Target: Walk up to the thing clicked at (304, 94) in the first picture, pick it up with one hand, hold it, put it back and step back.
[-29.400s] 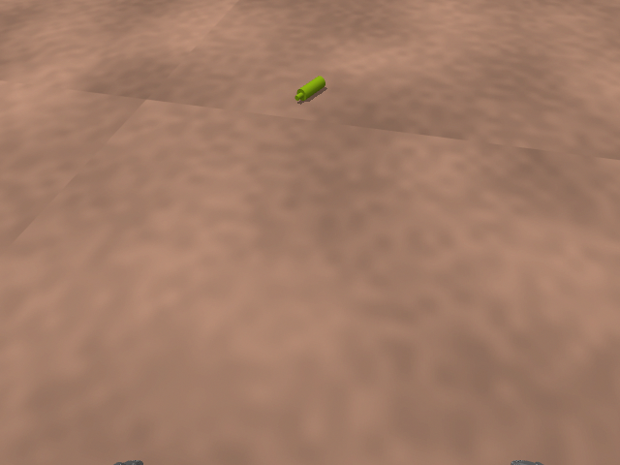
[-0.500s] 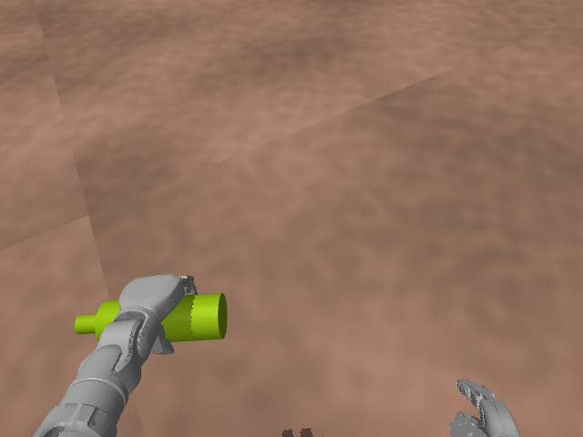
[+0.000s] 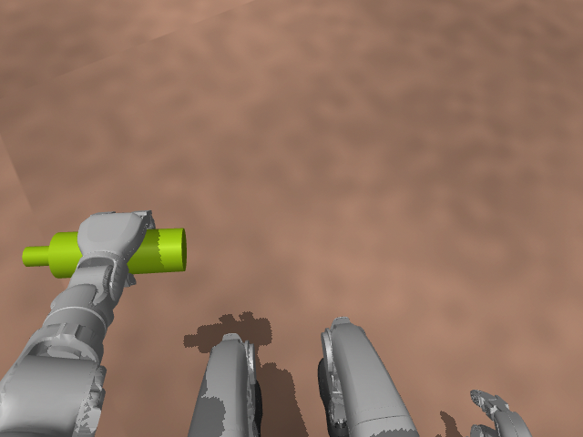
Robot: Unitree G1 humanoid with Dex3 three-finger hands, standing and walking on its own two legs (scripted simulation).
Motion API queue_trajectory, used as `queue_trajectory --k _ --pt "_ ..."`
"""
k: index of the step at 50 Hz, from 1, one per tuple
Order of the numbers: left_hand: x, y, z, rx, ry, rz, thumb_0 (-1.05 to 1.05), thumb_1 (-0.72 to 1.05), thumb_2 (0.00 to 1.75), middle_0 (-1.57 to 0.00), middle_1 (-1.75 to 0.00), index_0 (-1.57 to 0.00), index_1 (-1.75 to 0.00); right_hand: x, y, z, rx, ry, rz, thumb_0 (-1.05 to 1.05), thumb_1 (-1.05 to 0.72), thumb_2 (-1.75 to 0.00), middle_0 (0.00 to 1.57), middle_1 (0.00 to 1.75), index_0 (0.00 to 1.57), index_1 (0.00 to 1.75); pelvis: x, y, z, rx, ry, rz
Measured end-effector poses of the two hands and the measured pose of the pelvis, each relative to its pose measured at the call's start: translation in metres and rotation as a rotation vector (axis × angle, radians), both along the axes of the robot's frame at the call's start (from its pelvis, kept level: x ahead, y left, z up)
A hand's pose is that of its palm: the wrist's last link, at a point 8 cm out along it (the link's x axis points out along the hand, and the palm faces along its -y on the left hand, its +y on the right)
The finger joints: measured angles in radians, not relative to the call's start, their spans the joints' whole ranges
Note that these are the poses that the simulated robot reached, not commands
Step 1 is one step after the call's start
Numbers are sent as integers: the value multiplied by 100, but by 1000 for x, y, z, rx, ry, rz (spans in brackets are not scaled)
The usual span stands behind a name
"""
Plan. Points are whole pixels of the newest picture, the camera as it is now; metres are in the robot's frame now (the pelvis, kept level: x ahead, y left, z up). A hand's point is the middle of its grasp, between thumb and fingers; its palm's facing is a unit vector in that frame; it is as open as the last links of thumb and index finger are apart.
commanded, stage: crouch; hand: left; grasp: from above
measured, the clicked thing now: (109, 253) +0.40 +0.28 -0.12
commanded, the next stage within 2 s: lower in 1.18 s
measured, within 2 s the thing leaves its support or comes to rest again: neither
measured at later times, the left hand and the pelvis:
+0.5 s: hand (155, 280) +0.40 +0.26 -0.32, palm faces -0.47 +0.00 -0.88, open 10.0 cm; pelvis -0.01 +0.00 -0.15, yaw -1 degrees
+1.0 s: hand (164, 286) +0.41 +0.27 -0.41, palm faces -0.48 -0.02 -0.88, open 10.0 cm; pelvis -0.02 +0.00 -0.23, yaw -2 degrees
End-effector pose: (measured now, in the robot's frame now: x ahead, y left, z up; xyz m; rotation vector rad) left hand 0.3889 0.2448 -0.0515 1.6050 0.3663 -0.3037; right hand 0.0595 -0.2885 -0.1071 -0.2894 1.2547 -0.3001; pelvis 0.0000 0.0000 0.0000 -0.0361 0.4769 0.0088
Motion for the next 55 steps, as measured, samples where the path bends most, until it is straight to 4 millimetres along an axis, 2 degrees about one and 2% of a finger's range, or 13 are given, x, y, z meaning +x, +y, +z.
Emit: queue_trajectory --k 5,10,16,22,28,34,47,55 --pt "5 3 -49 -9 14 13 0 2 57 -57 -77 -61 -73 -24 11 -47 18 50 -11 0 -90 -90 20 30 20 30 -11 3 -41 -8 56 2" --pt "7 8 -99 -28 63 12 0 0 59 -57 -79 -60 -75 -34 21 -86 42 77 2 0 -90 -90 21 30 20 30 -19 5 -78 -20 101 8" --pt "9 13 -155 -57 84 -7 0 -1 60 -58 -79 -61 -75 -30 23 -121 48 108 53 0 -90 -90 21 30 21 30 -20 4 -115 -34 151 12" --pt "16 18 -196 -66 71 -18 0 -2 61 -59 -77 -62 -73 -17 16 -144 38 132 109 0 -90 -90 21 30 21 30 -15 2 -143 -47 187 17" --pt "23 21 -222 -64 63 0 0 -2 61 -60 -74 -64 -70 -6 9 -159 38 138 151 0 -90 -90 21 30 21 30 -12 0 -161 -53 195 16" --pt "26 24 -243 -67 69 21 0 -2 60 -61 -73 -65 -68 -6 4 -174 44 144 167 0 -90 -90 20 30 20 30 -13 -2 -177 -56 191 10" --pt "26 27 -288 -83 77 7 0 -2 59 -61 -73 -65 -68 -32 6 -209 54 198 159 0 -91 -90 20 30 20 30 -22 -2 -219 -65 168 0" --pt "29 26 -305 -70 70 5 0 -2 60 -61 -74 -65 -69 -45 9 -229 69 218 148 0 -91 -90 20 30 20 30 -25 -2 -238 -62 160 -2"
